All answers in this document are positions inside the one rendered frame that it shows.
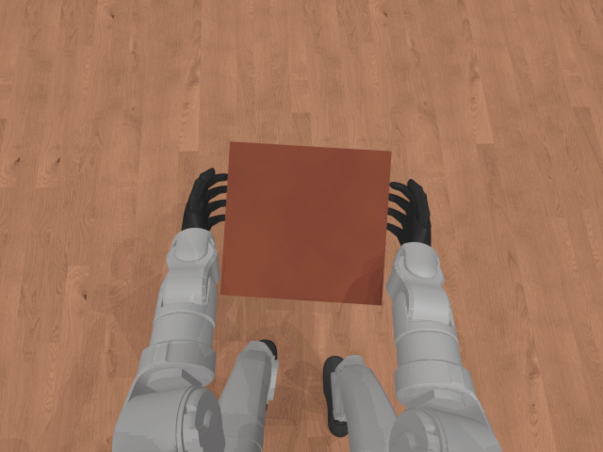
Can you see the left robot foot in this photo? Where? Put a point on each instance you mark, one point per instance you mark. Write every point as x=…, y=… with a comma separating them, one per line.
x=272, y=348

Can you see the right robot forearm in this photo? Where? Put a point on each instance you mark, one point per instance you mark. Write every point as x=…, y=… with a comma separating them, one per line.
x=430, y=371

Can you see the right robot hand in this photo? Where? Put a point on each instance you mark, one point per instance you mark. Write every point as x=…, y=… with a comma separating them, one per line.
x=416, y=225

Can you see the left robot upper arm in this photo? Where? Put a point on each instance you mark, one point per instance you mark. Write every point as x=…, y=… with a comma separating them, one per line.
x=185, y=419

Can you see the right robot upper arm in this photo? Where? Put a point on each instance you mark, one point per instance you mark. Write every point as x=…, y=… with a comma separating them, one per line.
x=425, y=429

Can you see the left robot hand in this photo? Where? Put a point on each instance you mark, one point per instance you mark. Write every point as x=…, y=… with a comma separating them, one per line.
x=198, y=208

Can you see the carton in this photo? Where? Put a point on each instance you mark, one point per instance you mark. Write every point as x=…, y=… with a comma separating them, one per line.
x=305, y=223

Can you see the robot foot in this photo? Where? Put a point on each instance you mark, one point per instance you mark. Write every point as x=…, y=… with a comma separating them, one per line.
x=272, y=348
x=338, y=428

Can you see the left robot forearm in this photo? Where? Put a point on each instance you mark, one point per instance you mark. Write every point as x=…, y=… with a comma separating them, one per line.
x=180, y=353

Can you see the right robot foot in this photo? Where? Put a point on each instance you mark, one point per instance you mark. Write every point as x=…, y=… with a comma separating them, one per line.
x=338, y=428

